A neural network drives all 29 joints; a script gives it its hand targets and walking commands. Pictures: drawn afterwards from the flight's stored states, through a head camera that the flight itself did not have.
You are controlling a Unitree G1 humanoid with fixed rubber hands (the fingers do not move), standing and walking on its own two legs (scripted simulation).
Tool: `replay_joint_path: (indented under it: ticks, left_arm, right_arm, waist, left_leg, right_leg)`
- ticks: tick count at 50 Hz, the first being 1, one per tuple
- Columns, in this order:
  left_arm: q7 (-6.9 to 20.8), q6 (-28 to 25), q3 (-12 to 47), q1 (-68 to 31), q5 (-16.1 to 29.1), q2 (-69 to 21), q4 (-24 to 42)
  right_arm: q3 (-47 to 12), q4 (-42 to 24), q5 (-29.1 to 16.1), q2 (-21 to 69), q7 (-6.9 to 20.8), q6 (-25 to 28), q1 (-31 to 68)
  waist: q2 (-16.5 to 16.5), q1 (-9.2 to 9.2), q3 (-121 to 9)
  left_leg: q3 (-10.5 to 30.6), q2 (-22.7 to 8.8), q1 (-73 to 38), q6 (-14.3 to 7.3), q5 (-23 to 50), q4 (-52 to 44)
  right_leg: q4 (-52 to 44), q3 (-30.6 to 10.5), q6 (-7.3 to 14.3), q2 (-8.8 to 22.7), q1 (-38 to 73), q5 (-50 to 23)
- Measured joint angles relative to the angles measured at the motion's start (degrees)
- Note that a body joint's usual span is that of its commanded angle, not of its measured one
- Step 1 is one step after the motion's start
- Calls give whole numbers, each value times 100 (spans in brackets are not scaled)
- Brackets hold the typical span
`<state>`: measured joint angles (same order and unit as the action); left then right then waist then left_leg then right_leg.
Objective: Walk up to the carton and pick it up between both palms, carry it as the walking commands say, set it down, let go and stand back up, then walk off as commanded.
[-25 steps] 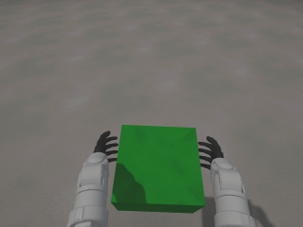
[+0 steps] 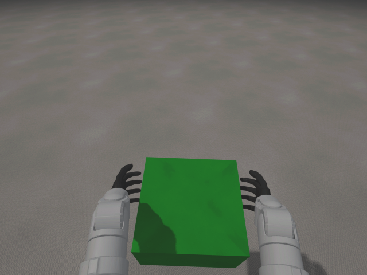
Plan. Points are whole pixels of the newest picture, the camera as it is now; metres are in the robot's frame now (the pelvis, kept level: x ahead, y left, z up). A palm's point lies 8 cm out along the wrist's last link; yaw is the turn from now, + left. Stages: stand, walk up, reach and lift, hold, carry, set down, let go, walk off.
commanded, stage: reach and lift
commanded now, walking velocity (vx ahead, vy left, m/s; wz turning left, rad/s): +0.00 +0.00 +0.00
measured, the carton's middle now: (189, 211) +0.31 +0.00 -0.03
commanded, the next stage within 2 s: hold in 0.60 s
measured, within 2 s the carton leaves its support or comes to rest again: neither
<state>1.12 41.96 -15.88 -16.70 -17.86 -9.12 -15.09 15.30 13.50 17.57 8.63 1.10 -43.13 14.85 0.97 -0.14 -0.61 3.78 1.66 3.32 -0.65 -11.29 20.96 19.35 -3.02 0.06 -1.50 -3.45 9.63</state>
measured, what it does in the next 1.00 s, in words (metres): stands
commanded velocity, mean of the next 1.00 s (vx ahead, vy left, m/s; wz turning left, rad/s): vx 0.00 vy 0.00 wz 0.00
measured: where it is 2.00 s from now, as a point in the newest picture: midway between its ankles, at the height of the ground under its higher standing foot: outside the picture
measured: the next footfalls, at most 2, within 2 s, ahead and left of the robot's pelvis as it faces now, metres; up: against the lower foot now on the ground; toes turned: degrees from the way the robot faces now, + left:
left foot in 1.96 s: -0.11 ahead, +0.12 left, +0.00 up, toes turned -9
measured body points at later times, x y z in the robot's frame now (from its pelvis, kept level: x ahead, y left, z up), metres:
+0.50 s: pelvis +0.00 +0.00 +0.00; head -0.04 +0.00 +0.45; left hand +0.30 +0.16 +0.04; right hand +0.29 -0.16 +0.04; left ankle +0.01 +0.11 -0.75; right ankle +0.02 -0.12 -0.75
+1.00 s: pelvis -0.01 +0.00 +0.00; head -0.06 +0.00 +0.45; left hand +0.29 +0.16 +0.05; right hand +0.29 -0.16 +0.04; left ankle +0.01 +0.11 -0.75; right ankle +0.02 -0.12 -0.75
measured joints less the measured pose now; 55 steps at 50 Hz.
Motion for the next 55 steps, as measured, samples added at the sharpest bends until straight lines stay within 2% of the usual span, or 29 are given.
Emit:
replay_joint_path:
  ticks: [20,25,48,55]
  left_arm:
    - [-81,55,151,160,84,39,174]
    - [-105,74,242,303,189,71,338]
    - [-28,35,15,-41,-41,-12,21]
    - [-46,38,50,81,37,21,11]
  right_arm:
    - [-140,-145,-80,-31,-10,-20,-144]
    - [-204,-187,-96,-44,-7,30,-214]
    - [13,34,-4,3,-16,30,10]
    - [-54,36,-49,-20,5,-6,-92]
  waist:
    - [-33,25,117]
    - [-9,-18,78]
    - [-24,42,52]
    - [-24,43,56]
  left_leg:
    - [-34,11,-108,-18,2,-72]
    - [-22,19,-128,-24,19,-106]
    - [-26,16,-29,-21,28,31]
    - [-22,24,-85,-21,44,-9]
  right_leg:
    - [-71,-41,-23,14,99,-9]
    - [-121,-31,-28,24,132,-28]
    - [-2,-35,-30,12,39,-50]
    - [-12,-33,-26,20,82,-47]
